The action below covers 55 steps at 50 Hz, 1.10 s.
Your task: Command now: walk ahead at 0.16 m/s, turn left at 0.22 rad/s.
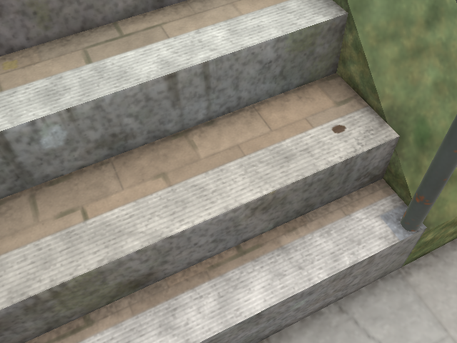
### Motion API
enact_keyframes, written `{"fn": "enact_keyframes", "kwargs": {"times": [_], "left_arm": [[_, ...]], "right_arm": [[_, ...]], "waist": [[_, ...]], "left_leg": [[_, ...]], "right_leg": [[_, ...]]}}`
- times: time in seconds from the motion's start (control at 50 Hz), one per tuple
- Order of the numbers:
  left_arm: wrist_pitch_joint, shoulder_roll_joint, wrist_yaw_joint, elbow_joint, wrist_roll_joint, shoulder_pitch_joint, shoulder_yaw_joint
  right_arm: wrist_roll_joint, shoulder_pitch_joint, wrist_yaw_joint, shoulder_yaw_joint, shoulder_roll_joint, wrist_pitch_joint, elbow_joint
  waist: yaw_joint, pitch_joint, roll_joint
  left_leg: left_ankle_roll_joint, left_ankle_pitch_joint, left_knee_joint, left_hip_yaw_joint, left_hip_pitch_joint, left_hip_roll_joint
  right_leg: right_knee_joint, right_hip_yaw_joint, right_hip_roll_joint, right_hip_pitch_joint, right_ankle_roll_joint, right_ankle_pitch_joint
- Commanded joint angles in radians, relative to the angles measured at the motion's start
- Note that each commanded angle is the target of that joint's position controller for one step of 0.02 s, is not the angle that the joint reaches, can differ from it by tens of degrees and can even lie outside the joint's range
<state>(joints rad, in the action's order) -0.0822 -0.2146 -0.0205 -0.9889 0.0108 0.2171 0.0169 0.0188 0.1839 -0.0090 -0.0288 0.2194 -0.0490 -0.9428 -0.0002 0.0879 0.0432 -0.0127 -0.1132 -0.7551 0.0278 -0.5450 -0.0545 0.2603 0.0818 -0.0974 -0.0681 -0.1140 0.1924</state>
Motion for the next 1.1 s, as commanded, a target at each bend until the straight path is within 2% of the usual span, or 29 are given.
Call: {"fn": "enact_keyframes", "kwargs": {"times": [0.02,0.08,0.1,0.12,0.14,0.16,0.18,0.22,0.26,0.32,0.44,0.5,0.56,0.58,0.6,0.62,0.64,0.66,0.68,0.7,0.74,0.8,0.84,0.98,1.02,1.04,1.06,1.08,1.1], "left_arm": [[-0.004,-0.118,-0.03,0.03,0.006,0.019,0.017],[0.013,-0.158,-0.046,0.028,-0.007,-0.006,0.031],[0.02,-0.169,-0.049,0.033,-0.014,-0.036,0.035],[0.023,-0.194,-0.045,0.06,-0.02,-0.084,0.042],[0.024,-0.162,-0.041,0.106,-0.016,-0.103,0.038],[0.044,-0.056,-0.031,0.104,-0.005,-0.001,0.014],[0.056,-0.055,-0.023,0.077,0.019,0.04,0.007],[0.068,-0.102,-0.019,0.096,0.017,-0.043,0.022],[0.09,-0.109,-0.018,0.113,0.027,-0.066,0.025],[0.109,-0.099,-0.027,0.128,0.017,-0.082,0.025],[0.113,-0.108,-0.048,0.156,-0.007,-0.129,0.025],[0.099,-0.112,-0.045,0.157,-0.013,-0.085,0.025],[0.082,-0.131,-0.049,0.139,-0.019,0.031,0.032],[0.074,-0.151,-0.055,0.133,-0.015,0.072,0.039],[0.071,-0.221,-0.065,0.145,-0.001,0.062,0.055],[0.075,-0.297,-0.067,0.192,0.023,-0.041,0.07],[0.081,-0.254,-0.058,0.192,0.032,-0.089,0.063],[0.077,-0.186,-0.052,0.205,0.024,-0.127,0.045],[0.075,-0.161,-0.047,0.213,0.02,-0.152,0.038],[0.074,-0.163,-0.047,0.224,0.017,-0.154,0.037],[0.075,-0.172,-0.048,0.221,0.017,-0.093,0.037],[0.078,-0.196,-0.046,0.189,0.014,0.026,0.047],[0.079,-0.214,-0.045,0.173,0.012,0.063,0.055],[0.076,-0.251,-0.014,0.163,0.019,0.023,0.078],[0.082,-0.254,-0.004,0.158,0.015,-0.007,0.081],[0.082,-0.232,-0.001,0.154,0.014,0.015,0.076],[0.083,-0.138,0.012,0.181,0.029,0.036,0.052],[0.095,-0.124,-0.014,0.208,0.03,-0.044,0.041],[0.105,-0.159,-0.019,0.192,0.021,-0.043,0.047]], "right_arm": [[0.002,0.112,-0.022,-0.006,0.05,-0.003,-0.006],[0.006,0.141,-0.026,-0.016,0.071,-0.014,-0.009],[0.011,0.197,-0.032,-0.016,0.059,-0.021,-0.022],[0.013,0.218,-0.036,-0.027,0.099,-0.025,-0.013],[0.023,0.279,-0.041,-0.049,0.182,-0.027,-0.019],[-0.001,0.278,-0.034,-0.052,0.206,-0.014,-0.02],[-0.01,0.217,-0.016,-0.05,0.183,-0.003,0.001],[-0.003,0.065,-0.015,-0.047,0.138,0.038,0.054],[0.002,0.054,-0.018,-0.046,0.134,0.054,0.068],[0.002,0.089,-0.012,-0.067,0.174,0.051,0.067],[0.011,0.073,-0.022,-0.085,0.189,0.07,0.078],[0.014,0.028,-0.011,-0.091,0.195,0.08,0.091],[0.011,-0.028,0.001,-0.092,0.19,0.087,0.104],[0.004,-0.046,0.003,-0.088,0.179,0.086,0.116],[-0.007,-0.021,0.003,-0.078,0.141,0.082,0.128],[-0.02,-0.025,-0.003,-0.072,0.108,0.076,0.151],[0.017,-0.038,-0.004,-0.091,0.206,0.072,0.143],[0.021,0.001,0.002,-0.097,0.211,0.076,0.125],[0.026,0.041,0.007,-0.096,0.197,0.084,0.107],[0.028,0.06,0.013,-0.095,0.191,0.094,0.099],[0.02,0.032,0.025,-0.084,0.173,0.108,0.105],[0.009,-0.059,0.034,-0.066,0.158,0.112,0.144],[0.001,-0.075,0.039,-0.061,0.157,0.113,0.15],[-0.02,-0.07,0.035,-0.046,0.151,0.109,0.164],[-0.009,0.003,0.03,-0.04,0.137,0.094,0.136],[0.004,0.027,0.022,-0.044,0.175,0.085,0.124],[0.017,0.04,0.01,-0.05,0.243,0.076,0.135],[0.004,0.051,-0.002,-0.065,0.318,0.065,0.14],[-0.002,0.023,-0.008,-0.057,0.269,0.06,0.129]], "waist": [[0.006,-0.168,-0.172],[0.025,-0.117,-0.126],[0.063,-0.121,-0.105],[0.094,-0.122,-0.057],[0.093,-0.131,0.073],[0.024,-0.218,0.225],[-0.004,-0.208,0.076],[-0.025,-0.068,-0.024],[-0.02,-0.094,0.001],[0.01,-0.166,0.041],[0.049,-0.149,0.116],[0.039,-0.154,0.129],[-0.014,-0.145,0.134],[-0.038,-0.134,0.103],[-0.015,-0.133,-0.05],[0.001,-0.114,-0.267],[0.024,-0.066,-0.158],[0.063,-0.083,-0.102],[0.085,-0.086,-0.088],[0.087,-0.095,-0.108],[0.046,-0.086,-0.151],[-0.02,-0.105,-0.184],[-0.034,-0.122,-0.2],[-0.034,-0.138,-0.246],[0.018,-0.136,-0.188],[0.022,-0.133,-0.102],[0.003,-0.147,0.164],[0.051,-0.099,0.206],[0.021,-0.071,0.093]], "left_leg": [[-0.02,-0.023,0.008,0.06,0.207,0.061],[-0.064,-0.106,0.15,0.059,0.218,0.092],[-0.081,-0.055,0.251,0.055,0.278,0.095],[-0.118,0.189,0.333,-0.021,0.339,0.046],[-0.195,0.889,0.301,-0.254,0.469,-0.134],[-0.373,1.2,0.362,-0.494,0.487,-0.313],[-0.394,0.977,0.385,-0.462,0.403,-0.315],[-0.313,0.492,0.435,-0.359,0.248,-0.186],[-0.256,0.403,0.438,-0.31,0.244,-0.113],[-0.213,0.298,0.423,-0.34,0.336,-0.09],[-0.167,-0.09,0.49,-0.475,0.35,-0.076],[-0.149,-0.142,0.513,-0.506,0.316,-0.055],[-0.104,-0.222,0.527,-0.535,0.239,-0.022],[-0.059,-0.291,0.502,-0.506,0.169,0.018],[-0.009,-0.383,0.326,-0.415,0.067,0.091],[0.032,-0.4,-0.007,-0.164,-0.054,0.256],[0.05,-0.407,-0.23,-0.133,0.005,0.165],[0.046,-0.368,-0.334,-0.136,0.071,0.154],[0.048,-0.324,-0.42,-0.126,0.078,0.152],[0.054,-0.292,-0.482,-0.115,0.064,0.15],[0.08,-0.283,-0.489,-0.084,0.007,0.141],[0.099,-0.322,-0.35,-0.065,-0.045,0.114],[0.084,-0.36,-0.258,-0.058,-0.018,0.102],[0.016,-0.388,0.105,0.034,0.251,0.096],[-0.009,-0.164,0.374,0.048,0.397,0.103],[-0.032,-0.096,0.486,-0.057,0.52,0.043],[-0.084,0.1,0.522,-0.384,0.661,-0.232],[-0.241,0.393,0.488,-0.468,0.428,-0.373],[-0.261,0.442,0.477,-0.377,0.4,-0.313]], "right_leg": [[0.103,0.02,0.272,0.029,-0.047,-0.952],[0.242,-0.01,0.311,0.061,-0.06,-1.019],[0.351,0.004,0.302,0.045,-0.047,-0.988],[0.515,0.017,0.259,-0.023,0.0,-0.806],[0.791,0.068,0.121,-0.234,0.056,-0.252],[0.965,-0.039,-0.027,-0.348,0.092,0.401],[0.996,-0.139,0.046,-0.311,0.103,0.401],[0.94,-0.138,0.075,-0.364,0.123,0.307],[0.885,-0.109,0.059,-0.358,0.14,0.232],[0.769,-0.108,0.043,-0.382,0.162,0.222],[0.566,-0.128,0.033,-0.374,0.145,0.221],[0.445,-0.126,0.012,-0.272,0.125,0.231],[0.2,-0.114,-0.002,-0.105,0.087,0.181],[0.057,-0.124,0.03,-0.012,0.071,0.124],[-0.068,-0.29,0.197,0.052,0.032,0.206],[-0.154,-0.579,0.461,-0.03,-0.088,0.199],[-0.106,-0.495,0.495,-0.196,-0.155,-0.044],[-0.052,-0.392,0.432,-0.234,-0.143,-0.201],[-0.006,-0.284,0.364,-0.228,-0.111,-0.295],[0.027,-0.221,0.32,-0.198,-0.088,-0.338],[0.065,-0.159,0.29,-0.122,-0.088,-0.45],[0.093,-0.168,0.328,0.053,-0.116,-0.56],[0.096,-0.183,0.36,0.116,-0.124,-0.542],[0.128,-0.113,0.382,0.023,-0.081,-0.43],[0.212,-0.067,0.348,-0.069,-0.021,-0.34],[0.278,-0.037,0.319,-0.205,0.04,-0.187],[0.502,0.048,0.22,-0.451,0.116,0.284],[0.604,-0.037,0.131,-0.435,0.137,0.43],[0.682,-0.093,0.158,-0.383,0.138,0.368]]}}
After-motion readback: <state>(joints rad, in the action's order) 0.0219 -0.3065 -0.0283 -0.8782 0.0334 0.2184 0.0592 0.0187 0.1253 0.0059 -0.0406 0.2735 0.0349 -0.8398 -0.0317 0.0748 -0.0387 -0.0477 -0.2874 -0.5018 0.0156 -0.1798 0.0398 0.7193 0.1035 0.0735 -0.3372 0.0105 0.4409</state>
